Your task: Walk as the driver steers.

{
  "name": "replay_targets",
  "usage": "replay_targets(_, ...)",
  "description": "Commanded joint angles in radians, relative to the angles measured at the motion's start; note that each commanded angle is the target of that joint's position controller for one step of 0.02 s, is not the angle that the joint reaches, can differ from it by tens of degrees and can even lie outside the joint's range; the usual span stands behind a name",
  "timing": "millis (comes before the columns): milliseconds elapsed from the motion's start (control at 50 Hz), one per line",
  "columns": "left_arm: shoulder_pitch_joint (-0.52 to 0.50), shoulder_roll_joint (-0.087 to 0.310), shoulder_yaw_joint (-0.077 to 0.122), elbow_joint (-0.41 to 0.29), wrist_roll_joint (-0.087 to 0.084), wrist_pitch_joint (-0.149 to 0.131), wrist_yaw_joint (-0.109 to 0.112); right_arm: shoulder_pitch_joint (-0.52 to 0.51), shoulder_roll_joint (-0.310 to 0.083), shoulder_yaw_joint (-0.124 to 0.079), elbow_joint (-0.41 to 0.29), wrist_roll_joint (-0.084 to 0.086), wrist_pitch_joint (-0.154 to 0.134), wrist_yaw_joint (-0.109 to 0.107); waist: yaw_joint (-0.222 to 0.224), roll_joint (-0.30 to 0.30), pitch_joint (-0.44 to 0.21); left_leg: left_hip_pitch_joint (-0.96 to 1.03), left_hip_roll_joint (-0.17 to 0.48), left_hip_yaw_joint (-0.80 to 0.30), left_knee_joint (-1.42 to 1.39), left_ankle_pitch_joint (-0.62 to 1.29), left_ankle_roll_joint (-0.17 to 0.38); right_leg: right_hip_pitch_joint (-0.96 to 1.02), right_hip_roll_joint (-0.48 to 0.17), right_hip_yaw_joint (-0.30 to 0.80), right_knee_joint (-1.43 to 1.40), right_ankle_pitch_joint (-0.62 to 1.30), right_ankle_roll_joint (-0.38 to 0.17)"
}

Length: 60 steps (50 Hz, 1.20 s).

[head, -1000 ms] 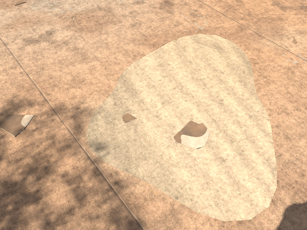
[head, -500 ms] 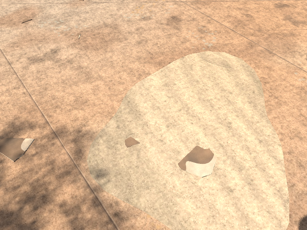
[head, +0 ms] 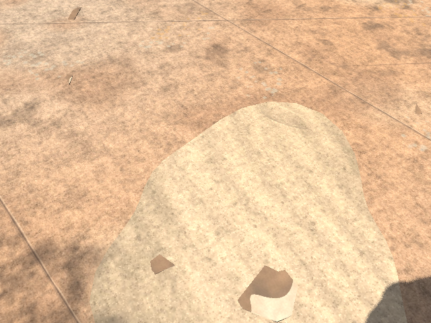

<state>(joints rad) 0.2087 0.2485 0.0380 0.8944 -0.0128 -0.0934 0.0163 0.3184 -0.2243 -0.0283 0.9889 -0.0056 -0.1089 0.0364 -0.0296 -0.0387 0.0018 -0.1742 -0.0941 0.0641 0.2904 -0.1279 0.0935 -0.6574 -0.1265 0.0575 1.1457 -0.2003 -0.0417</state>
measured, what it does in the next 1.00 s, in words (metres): walks ahead: right foot, then left foot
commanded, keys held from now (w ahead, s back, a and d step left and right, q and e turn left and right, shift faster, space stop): w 1.00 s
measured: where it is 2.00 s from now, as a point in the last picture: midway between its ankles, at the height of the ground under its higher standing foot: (223, 180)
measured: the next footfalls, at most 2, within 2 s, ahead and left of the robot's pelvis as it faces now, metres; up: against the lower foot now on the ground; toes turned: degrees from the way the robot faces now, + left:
right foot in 0.30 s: +0.34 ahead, -0.17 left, +0.00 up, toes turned -2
left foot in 0.88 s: +0.66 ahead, +0.07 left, +0.00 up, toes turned +3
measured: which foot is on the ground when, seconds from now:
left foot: down 0.00-0.30, up 0.32-0.86, down 0.88-1.00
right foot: up 0.00-0.28, down 0.30-0.88, up 0.90-1.00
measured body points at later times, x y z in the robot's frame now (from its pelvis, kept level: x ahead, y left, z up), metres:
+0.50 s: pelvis +0.28 -0.08 +0.00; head +0.30 -0.10 +0.45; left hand +0.34 +0.18 -0.12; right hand +0.36 -0.35 -0.14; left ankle +0.27 +0.08 -0.65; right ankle +0.30 -0.16 -0.74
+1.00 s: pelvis +0.55 -0.01 -0.01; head +0.58 +0.00 +0.44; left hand +0.58 +0.25 -0.16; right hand +0.68 -0.27 -0.13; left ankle +0.62 +0.07 -0.74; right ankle +0.43 -0.16 -0.64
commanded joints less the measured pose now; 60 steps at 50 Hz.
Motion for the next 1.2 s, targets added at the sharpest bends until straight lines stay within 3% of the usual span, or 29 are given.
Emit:
replay_targets(20,0.034,0.046,0.014,-0.043,0.013,0.004,0.007,-0.037,-0.130,-0.020,-0.053,0.001,-0.017,-0.020,0.046,0.077,0.055,-0.101,0.279,-0.209,-0.205,0.083,0.169,-0.030,-0.043,0.001,-0.136,0.156,0.027)
replay_targets(120,-0.160,0.028,0.005,-0.096,0.001,-0.008,-0.010,0.065,-0.163,-0.026,-0.029,0.020,-0.002,-0.037,-0.025,0.079,0.058,0.015,0.270,-0.160,-0.186,0.087,0.122,0.003,0.011,-0.043,-0.470,0.313,0.038)
replay_targets(220,-0.262,0.047,0.003,-0.146,-0.010,-0.020,-0.042,0.123,-0.171,-0.033,0.001,0.026,0.021,-0.040,-0.046,0.093,0.084,0.178,0.339,-0.185,-0.102,0.084,0.107,-0.001,0.036,-0.045,-0.604,0.192,0.007)
replay_targets(260,-0.206,0.074,0.014,-0.141,-0.009,-0.029,-0.049,0.101,-0.187,-0.039,-0.002,0.026,0.032,-0.042,-0.002,0.113,0.053,0.204,0.351,-0.188,-0.028,0.204,0.088,0.105,0.064,-0.066,-0.643,0.119,-0.023)
replay_targets(280,-0.110,0.102,0.030,-0.116,-0.007,-0.032,-0.048,0.077,-0.186,-0.038,-0.008,0.024,0.037,-0.042,0.055,0.115,-0.001,0.193,0.319,-0.158,0.085,0.373,0.068,0.242,0.098,-0.094,-0.666,0.105,-0.045)
replay_targets(300,0.076,0.159,0.059,-0.060,-0.007,-0.034,-0.042,0.067,-0.156,-0.026,-0.019,0.013,0.039,-0.041,0.131,0.092,-0.119,0.112,0.257,-0.107,0.305,0.447,0.039,0.494,0.090,-0.077,-0.656,0.124,-0.082)
replay_targets(320,0.251,0.264,0.084,-0.029,0.013,-0.032,-0.035,0.125,-0.078,0.001,-0.046,0.002,0.027,-0.037,0.152,-0.074,-0.291,-0.220,0.145,-0.030,0.696,0.182,-0.024,0.891,-0.155,0.253,-0.654,0.095,-0.200)
replay_targets(340,0.301,0.264,0.082,-0.012,0.012,-0.026,-0.043,0.190,-0.008,0.024,-0.036,0.011,0.001,-0.030,0.131,-0.264,-0.388,-0.493,0.022,-0.112,0.929,-0.426,-0.050,1.075,-0.285,0.640,-0.806,-0.052,-0.289)
replay_targets(360,0.254,0.174,0.056,-0.019,0.007,-0.028,-0.043,0.110,-0.132,-0.008,-0.045,0.039,-0.017,-0.027,0.137,-0.168,-0.292,-0.595,0.086,-0.196,1.036,-0.404,-0.027,1.000,-0.253,0.598,-0.838,-0.104,-0.242)
replay_targets(380,0.148,0.139,0.042,-0.043,0.002,-0.027,-0.041,0.025,-0.168,-0.017,-0.074,0.049,-0.025,-0.027,0.111,-0.109,-0.169,-0.619,0.142,-0.163,1.025,-0.300,-0.013,0.850,-0.226,0.444,-0.855,-0.020,-0.204)
replay_targets(400,0.065,0.112,0.032,-0.060,0.007,-0.025,-0.045,-0.017,-0.160,-0.020,-0.080,0.038,-0.023,-0.033,0.080,-0.028,-0.110,-0.571,0.185,-0.142,0.979,-0.210,-0.017,0.710,-0.185,0.336,-0.887,0.077,-0.187)
replay_targets(440,0.016,0.068,0.020,-0.057,0.019,-0.027,-0.053,-0.003,-0.119,-0.026,-0.078,0.023,0.002,-0.037,0.023,-0.037,-0.055,-0.465,0.234,-0.140,0.887,-0.120,-0.027,0.552,-0.115,0.202,-0.955,0.158,-0.168)
replay_targets(480,0.046,0.077,0.023,-0.032,0.017,-0.032,-0.053,0.019,-0.086,-0.025,-0.070,0.023,0.023,-0.040,0.004,-0.037,-0.033,-0.445,0.236,-0.123,0.847,-0.087,-0.041,0.504,-0.091,0.132,-0.989,0.242,-0.181)
replay_targets(540,0.100,0.110,0.032,-0.002,0.018,-0.029,-0.037,-0.080,-0.092,-0.032,-0.108,0.012,0.032,-0.044,0.016,-0.013,0.009,-0.544,0.243,-0.119,0.722,0.024,-0.066,0.525,-0.091,0.081,-1.013,0.329,-0.188)
replay_targets(660,0.185,0.128,0.032,0.036,0.006,-0.014,-0.014,-0.294,-0.065,-0.024,-0.170,0.016,0.021,-0.030,0.076,-0.018,0.055,-0.530,0.204,-0.077,0.386,0.243,-0.073,0.571,-0.064,0.007,-1.041,0.262,-0.153)
replay_targets(760,0.248,0.136,0.040,0.081,-0.002,0.006,-0.007,-0.412,-0.071,-0.018,-0.220,0.026,0.008,-0.003,0.100,-0.022,0.099,-0.560,0.184,-0.076,0.265,0.174,-0.045,0.723,-0.125,0.013,-0.986,0.272,-0.147)
replay_targets(820,0.218,0.156,0.050,0.082,-0.005,0.018,-0.001,-0.366,-0.102,-0.029,-0.220,0.027,-0.002,0.009,0.054,-0.043,0.059,-0.435,0.148,-0.048,0.226,0.070,-0.008,0.765,-0.142,0.008,-0.895,0.455,-0.123)
replay_targets(840,0.196,0.164,0.052,0.077,-0.003,0.023,-0.001,-0.289,-0.127,-0.043,-0.200,0.026,-0.004,0.007,0.008,-0.057,0.008,-0.307,0.112,-0.017,0.218,0.053,0.009,0.755,-0.125,-0.010,-0.808,0.622,-0.110)
replay_targets(860,0.180,0.147,0.045,0.071,0.001,0.028,-0.001,-0.126,-0.168,-0.068,-0.148,0.024,-0.003,0.002,-0.068,-0.045,-0.084,-0.089,0.082,0.004,0.209,0.068,0.036,0.700,-0.071,-0.048,-0.624,0.718,-0.085)
replay_targets(880,0.183,0.118,0.030,0.048,0.015,0.028,-0.002,0.065,-0.242,-0.091,-0.105,0.014,-0.001,-0.009,-0.130,0.046,-0.229,0.233,0.237,-0.174,0.234,0.087,0.098,0.487,-0.011,-0.089,-0.320,0.490,-0.049)
replay_targets(900,0.313,-0.026,-0.011,0.046,0.014,0.005,-0.017,0.150,-0.316,-0.106,-0.080,0.006,0.004,-0.007,-0.067,0.315,-0.370,0.588,0.475,-0.663,0.125,-0.098,0.265,0.074,0.183,-0.076,0.056,-0.174,0.019)
replay_targets(920,0.268,0.056,0.006,0.059,-0.008,-0.023,-0.021,0.134,-0.224,-0.080,-0.084,0.014,0.004,-0.007,-0.092,0.261,-0.380,0.582,0.479,-0.796,0.021,-0.182,0.251,-0.045,0.164,0.072,0.200,-0.359,0.003)
replay_targets(940,0.170,0.124,0.024,0.024,-0.033,-0.038,-0.024,0.041,-0.182,-0.066,-0.099,0.019,0.001,-0.009,-0.076,0.213,-0.224,0.449,0.449,-0.643,0.007,-0.149,0.199,-0.117,0.108,0.061,0.224,-0.293,-0.015)
replay_targets(960,0.105,0.130,0.026,0.007,-0.032,-0.042,-0.017,-0.050,-0.152,-0.055,-0.122,0.015,0.001,-0.010,-0.043,0.119,-0.143,0.289,0.413,-0.511,-0.014,-0.056,0.169,-0.083,0.050,0.031,0.178,-0.193,-0.019)
replay_targets(980,0.072,0.122,0.033,0.001,-0.016,-0.036,-0.009,-0.104,-0.122,-0.047,-0.127,0.006,-0.002,-0.005,-0.013,0.077,-0.078,0.150,0.375,-0.420,-0.046,0.029,0.152,-0.038,0.017,0.017,0.113,-0.133,-0.016)
replay_targets(1020,0.116,0.081,0.037,0.009,-0.006,-0.007,-0.004,-0.120,-0.090,-0.037,-0.115,-0.005,-0.007,0.001,0.040,0.113,-0.056,0.026,0.327,-0.326,-0.105,0.075,0.139,0.069,-0.019,0.022,0.037,-0.076,-0.015)
replay_targets(1060,0.118,0.057,0.036,0.008,-0.004,0.012,-0.001,-0.089,-0.115,-0.043,-0.093,0.000,-0.012,-0.005,0.053,0.107,-0.025,-0.020,0.317,-0.269,-0.146,0.117,0.153,0.066,-0.029,0.009,-0.024,-0.045,-0.002)
replay_targets(1100,0.044,0.065,0.041,-0.019,0.004,0.018,0.002,-0.057,-0.145,-0.050,-0.079,0.000,-0.011,-0.018,0.043,0.089,0.007,-0.010,0.319,-0.240,-0.171,0.145,0.158,-0.006,-0.036,0.005,-0.117,0.041,0.018)
replay_targets(1200,-0.126,0.046,0.036,-0.066,0.005,0.010,-0.009,0.017,-0.154,-0.048,-0.052,0.010,0.004,-0.039,-0.004,0.094,0.038,0.045,0.282,-0.155,-0.185,0.160,0.113,-0.042,-0.009,-0.024,-0.398,0.277,0.033)
Keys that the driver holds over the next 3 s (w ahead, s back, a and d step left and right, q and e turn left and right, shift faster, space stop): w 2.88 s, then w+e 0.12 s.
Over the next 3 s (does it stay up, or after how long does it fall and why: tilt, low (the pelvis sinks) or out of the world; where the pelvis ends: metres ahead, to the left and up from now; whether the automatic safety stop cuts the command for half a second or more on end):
stays up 1.64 -0.04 0.00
